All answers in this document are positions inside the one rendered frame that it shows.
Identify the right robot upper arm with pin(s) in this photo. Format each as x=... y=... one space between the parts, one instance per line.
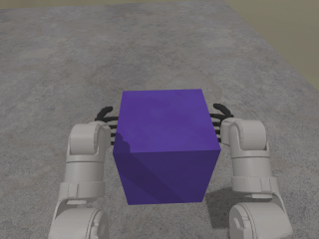
x=258 y=220

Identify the left robot forearm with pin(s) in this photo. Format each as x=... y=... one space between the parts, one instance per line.
x=84 y=173

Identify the robot right hand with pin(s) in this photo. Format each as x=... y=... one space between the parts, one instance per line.
x=226 y=114

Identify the robot left hand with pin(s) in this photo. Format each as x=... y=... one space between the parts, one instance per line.
x=100 y=117

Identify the left robot upper arm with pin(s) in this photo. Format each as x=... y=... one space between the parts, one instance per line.
x=81 y=223

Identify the carton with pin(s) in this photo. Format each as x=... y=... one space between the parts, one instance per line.
x=166 y=147

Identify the right robot forearm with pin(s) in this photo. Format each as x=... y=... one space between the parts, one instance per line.
x=251 y=164

